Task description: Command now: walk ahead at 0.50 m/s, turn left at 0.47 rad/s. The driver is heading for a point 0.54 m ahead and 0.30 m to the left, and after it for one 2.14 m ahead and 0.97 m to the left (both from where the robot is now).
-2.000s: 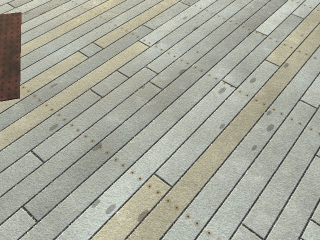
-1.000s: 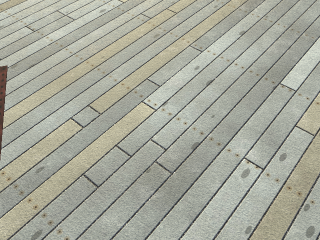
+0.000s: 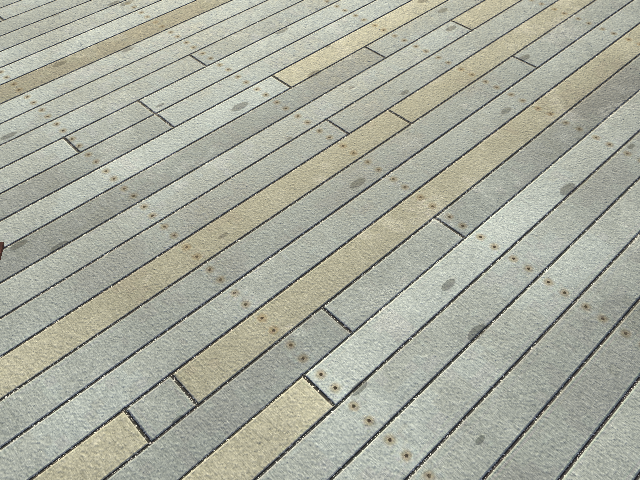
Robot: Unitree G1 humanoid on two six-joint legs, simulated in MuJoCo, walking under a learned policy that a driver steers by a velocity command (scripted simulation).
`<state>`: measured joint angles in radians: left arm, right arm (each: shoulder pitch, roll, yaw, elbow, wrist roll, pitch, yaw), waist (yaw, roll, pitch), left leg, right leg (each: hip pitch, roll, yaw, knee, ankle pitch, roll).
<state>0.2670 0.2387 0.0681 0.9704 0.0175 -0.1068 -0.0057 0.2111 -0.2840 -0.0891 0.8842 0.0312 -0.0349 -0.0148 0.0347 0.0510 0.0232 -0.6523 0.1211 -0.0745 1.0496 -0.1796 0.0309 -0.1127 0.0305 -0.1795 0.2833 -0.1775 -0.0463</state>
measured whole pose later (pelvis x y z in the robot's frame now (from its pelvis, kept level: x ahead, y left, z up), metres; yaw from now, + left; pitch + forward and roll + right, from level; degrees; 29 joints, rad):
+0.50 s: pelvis +0.26 +0.08 +0.00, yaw +17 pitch +1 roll +0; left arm 0.09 0.29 0.07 0.82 0.00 -0.11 0.00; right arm 0.29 -0.26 -0.08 0.79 0.01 -0.06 0.02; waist -0.03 -0.02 0.05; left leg -0.24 -0.11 -0.02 0.39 -0.16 0.09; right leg -0.58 -0.11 0.06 1.06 -0.30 0.02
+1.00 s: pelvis +0.54 +0.12 +0.00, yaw +35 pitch +1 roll -2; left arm 0.24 0.26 0.07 0.84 0.01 -0.10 -0.01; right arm 0.26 -0.31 -0.09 0.69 0.03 -0.02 -0.01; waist 0.03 0.05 0.02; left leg -0.61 0.07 -0.06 1.13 -0.30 0.02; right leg -0.19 0.02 -0.10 0.36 -0.18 -0.03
